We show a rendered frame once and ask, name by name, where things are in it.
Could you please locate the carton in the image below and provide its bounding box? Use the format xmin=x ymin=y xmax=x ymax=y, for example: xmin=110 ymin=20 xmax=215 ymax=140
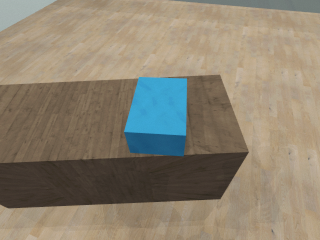
xmin=124 ymin=77 xmax=187 ymax=157

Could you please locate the pedestal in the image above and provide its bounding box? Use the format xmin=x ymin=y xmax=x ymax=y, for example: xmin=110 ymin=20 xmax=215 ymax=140
xmin=0 ymin=74 xmax=249 ymax=209

